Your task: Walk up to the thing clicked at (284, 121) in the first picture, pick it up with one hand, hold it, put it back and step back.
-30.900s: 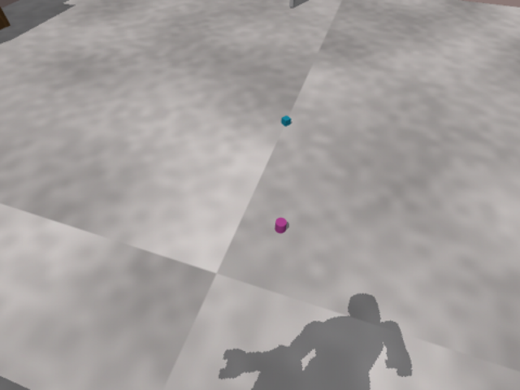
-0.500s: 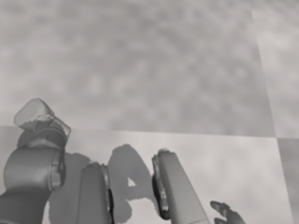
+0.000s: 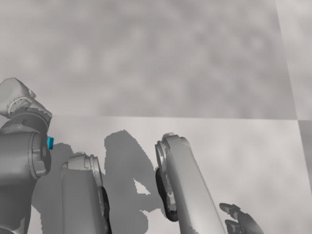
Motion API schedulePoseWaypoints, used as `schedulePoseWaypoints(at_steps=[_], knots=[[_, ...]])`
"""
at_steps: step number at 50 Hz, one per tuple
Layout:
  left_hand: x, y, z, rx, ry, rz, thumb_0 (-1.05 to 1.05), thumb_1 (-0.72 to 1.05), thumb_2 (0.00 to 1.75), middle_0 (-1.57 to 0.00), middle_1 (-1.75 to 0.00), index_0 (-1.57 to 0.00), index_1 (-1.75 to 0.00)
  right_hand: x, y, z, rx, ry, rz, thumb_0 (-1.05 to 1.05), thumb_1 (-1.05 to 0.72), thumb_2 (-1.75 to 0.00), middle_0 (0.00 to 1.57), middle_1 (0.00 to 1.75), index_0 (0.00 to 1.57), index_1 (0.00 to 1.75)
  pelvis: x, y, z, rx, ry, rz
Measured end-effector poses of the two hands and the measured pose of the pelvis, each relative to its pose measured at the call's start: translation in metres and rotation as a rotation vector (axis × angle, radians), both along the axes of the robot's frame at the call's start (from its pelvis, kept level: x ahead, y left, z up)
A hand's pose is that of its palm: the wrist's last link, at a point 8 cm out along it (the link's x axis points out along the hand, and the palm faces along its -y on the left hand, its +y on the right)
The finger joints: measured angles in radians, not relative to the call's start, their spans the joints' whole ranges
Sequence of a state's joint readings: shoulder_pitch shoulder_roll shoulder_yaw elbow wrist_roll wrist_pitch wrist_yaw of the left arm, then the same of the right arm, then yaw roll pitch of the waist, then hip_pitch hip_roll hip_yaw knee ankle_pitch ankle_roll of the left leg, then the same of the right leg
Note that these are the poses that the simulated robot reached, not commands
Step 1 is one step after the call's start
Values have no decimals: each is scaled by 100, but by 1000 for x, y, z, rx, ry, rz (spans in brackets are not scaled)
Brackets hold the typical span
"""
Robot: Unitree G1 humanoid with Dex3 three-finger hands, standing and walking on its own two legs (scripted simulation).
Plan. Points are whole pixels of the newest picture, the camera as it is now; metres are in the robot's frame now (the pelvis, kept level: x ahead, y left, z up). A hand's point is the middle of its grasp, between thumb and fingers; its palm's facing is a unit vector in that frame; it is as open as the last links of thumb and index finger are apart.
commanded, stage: crouch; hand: left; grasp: from above
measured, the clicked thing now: (45, 143) +0.39 +0.29 -0.36
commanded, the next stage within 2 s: lower in 0.74 s
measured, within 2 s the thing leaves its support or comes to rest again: rests again in 0.14 s
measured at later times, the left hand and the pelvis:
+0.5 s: hand (35, 107) +0.48 +0.26 -0.20, palm faces -0.29 -0.32 -0.91, open 4.2 cm; pelvis +0.00 +0.00 -0.06, yaw -2 degrees
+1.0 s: hand (37, 110) +0.48 +0.26 -0.24, palm faces -0.31 -0.31 -0.90, open 4.4 cm; pelvis +0.00 +0.00 -0.07, yaw -3 degrees
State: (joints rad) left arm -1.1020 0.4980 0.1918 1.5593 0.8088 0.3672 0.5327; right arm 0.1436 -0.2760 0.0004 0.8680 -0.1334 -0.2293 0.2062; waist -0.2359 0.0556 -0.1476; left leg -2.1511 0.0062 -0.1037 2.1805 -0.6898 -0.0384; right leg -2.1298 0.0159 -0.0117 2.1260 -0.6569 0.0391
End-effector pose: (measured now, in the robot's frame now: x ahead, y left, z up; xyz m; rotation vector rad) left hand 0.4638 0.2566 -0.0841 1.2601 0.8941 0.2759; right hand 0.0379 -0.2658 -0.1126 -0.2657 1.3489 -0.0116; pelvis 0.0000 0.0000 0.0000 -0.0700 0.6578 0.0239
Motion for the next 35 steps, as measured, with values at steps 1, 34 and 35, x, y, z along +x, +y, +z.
schedulePoseWaypoints(at_steps=[1,34,35], knots=[[0,0,-3,1,3,-1,0,64,22,-106,-34,-111,-31,-2,-1,-3,-1,5,1,0,-91,-90,19,30,20,30,-1,0,-3,0,-1,0],[21,7,-78,4,3,-3,0,75,15,-113,-34,-119,-29,-60,10,-47,61,154,35,0,-93,-90,19,30,20,30,-3,2,-67,-29,-40,-20],[21,7,-80,4,2,-3,0,75,14,-114,-34,-119,-29,-60,10,-47,61,157,37,0,-93,-90,19,30,20,30,-2,2,-68,-30,-40,-20]])
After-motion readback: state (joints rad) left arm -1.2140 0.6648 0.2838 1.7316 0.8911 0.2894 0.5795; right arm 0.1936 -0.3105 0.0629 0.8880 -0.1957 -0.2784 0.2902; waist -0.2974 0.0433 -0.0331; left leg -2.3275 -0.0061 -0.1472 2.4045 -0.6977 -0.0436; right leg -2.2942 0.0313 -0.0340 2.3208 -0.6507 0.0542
